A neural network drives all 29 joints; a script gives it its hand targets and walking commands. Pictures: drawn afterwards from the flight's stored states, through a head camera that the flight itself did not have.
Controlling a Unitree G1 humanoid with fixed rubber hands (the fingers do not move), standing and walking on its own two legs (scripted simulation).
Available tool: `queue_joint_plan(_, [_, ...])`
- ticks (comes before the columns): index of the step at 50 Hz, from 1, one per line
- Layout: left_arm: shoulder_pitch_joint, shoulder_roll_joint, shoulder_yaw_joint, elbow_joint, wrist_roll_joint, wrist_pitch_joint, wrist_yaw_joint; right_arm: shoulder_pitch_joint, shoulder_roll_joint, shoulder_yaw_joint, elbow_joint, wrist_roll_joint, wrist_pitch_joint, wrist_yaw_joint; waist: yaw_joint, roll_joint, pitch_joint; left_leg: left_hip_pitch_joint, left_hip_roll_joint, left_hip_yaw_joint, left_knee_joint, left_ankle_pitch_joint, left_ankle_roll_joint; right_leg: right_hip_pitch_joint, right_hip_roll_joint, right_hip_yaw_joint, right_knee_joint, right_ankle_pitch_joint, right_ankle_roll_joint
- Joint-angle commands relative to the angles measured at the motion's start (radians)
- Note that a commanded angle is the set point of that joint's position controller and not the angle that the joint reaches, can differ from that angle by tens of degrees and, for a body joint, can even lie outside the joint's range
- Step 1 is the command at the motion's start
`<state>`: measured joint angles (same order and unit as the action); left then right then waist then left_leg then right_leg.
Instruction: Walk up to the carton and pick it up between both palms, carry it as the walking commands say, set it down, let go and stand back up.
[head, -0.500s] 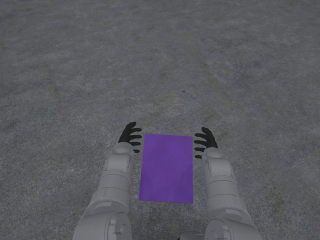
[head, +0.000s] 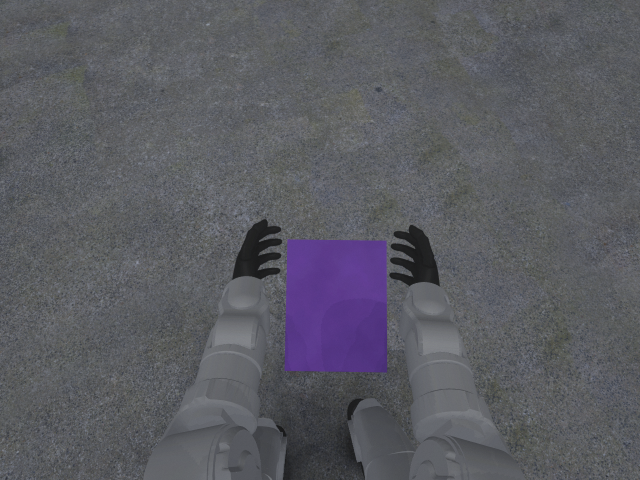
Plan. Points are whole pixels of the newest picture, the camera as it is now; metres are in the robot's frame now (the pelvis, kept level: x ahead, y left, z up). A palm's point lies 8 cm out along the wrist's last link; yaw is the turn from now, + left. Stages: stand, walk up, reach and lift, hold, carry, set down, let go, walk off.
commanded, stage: set down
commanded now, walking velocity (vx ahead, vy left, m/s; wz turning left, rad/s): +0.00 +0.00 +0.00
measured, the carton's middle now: (334, 301) +0.35 -0.04 -0.17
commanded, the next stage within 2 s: none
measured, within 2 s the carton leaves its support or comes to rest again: neither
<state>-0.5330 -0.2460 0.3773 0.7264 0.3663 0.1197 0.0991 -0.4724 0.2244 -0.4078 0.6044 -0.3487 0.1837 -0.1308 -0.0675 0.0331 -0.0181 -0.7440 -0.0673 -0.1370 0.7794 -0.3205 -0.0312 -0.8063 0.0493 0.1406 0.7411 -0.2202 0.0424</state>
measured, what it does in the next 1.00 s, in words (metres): lowers itself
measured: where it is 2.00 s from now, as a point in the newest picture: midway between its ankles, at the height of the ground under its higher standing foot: (320, 470)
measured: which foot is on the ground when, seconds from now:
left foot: down 0.00-1.00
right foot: down 0.00-1.00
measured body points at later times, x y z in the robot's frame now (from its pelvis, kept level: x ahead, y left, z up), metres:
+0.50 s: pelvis -0.02 +0.00 -0.08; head +0.15 -0.01 +0.33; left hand +0.39 +0.08 -0.15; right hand +0.36 -0.15 -0.15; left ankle +0.03 +0.14 -0.70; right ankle +0.08 -0.13 -0.70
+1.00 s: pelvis -0.03 +0.00 -0.15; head +0.20 -0.01 +0.24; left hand +0.41 +0.08 -0.24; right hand +0.38 -0.15 -0.24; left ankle +0.03 +0.14 -0.70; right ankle +0.08 -0.13 -0.70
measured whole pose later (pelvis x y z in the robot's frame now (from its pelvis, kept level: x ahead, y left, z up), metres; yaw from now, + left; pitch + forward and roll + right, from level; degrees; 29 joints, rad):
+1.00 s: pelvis -0.03 +0.00 -0.15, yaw +2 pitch +38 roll +2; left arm -0.77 -0.19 0.33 0.77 0.23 0.06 0.23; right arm -0.69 0.18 -0.43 0.63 -0.25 0.12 -0.19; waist -0.07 0.03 -0.16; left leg -1.60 -0.16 -0.13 1.46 -0.53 -0.06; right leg -1.66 0.10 0.16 1.42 -0.43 0.08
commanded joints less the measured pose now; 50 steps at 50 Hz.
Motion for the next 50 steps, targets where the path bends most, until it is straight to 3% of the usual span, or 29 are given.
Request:
queue_joint_plan(1, [-0.382, -0.807, -0.409, 0.098, -0.048, -0.032, -0.209, -0.42, 0.874, 0.45, 0.051, 0.074, -0.06, 0.204, -0.001, -0.046, -0.569, -0.012, -0.073, 0.085, -0.031, 0.166, 0.034, 0.371, 0.083, -0.092, 0.022, 0.196, 0.002])
queue_joint_plan(10, [-0.495, -0.826, -0.452, 0.096, -0.063, -0.031, -0.2, -0.536, 0.905, 0.483, 0.077, 0.082, -0.056, 0.194, 0.017, -0.038, -0.692, -0.196, -0.086, 0.101, 0.109, 0.027, 0.026, 0.232, 0.094, -0.086, 0.143, 0.042, 0.004])
queue_joint_plan(19, [-0.553, -0.859, -0.448, 0.143, -0.079, -0.014, -0.19, -0.623, 0.87, 0.464, 0.095, 0.068, -0.048, 0.194, 0.005, -0.026, -0.738, -0.324, -0.104, 0.104, 0.203, -0.056, 0.019, 0.077, 0.105, -0.104, 0.256, -0.05, -0.007])
queue_joint_plan(37, [-0.592, -0.837, -0.492, 0.135, -0.134, -0.051, -0.125, -0.664, 0.795, 0.486, 0.095, 0.116, -0.082, 0.2, -0.014, -0.014, -0.875, -0.472, -0.134, 0.107, 0.391, 0.024, -0.001, -0.151, 0.115, -0.135, 0.473, 0.051, 0.0])
queue_joint_plan(50, [-0.669, -0.797, -0.512, 0.122, -0.172, -0.054, -0.108, -0.738, 0.744, 0.496, 0.079, 0.147, -0.087, 0.188, -0.023, -0.012, -0.949, -0.593, -0.153, 0.132, 0.523, 0.006, -0.008, -0.255, 0.122, -0.155, 0.596, 0.055, 0.013])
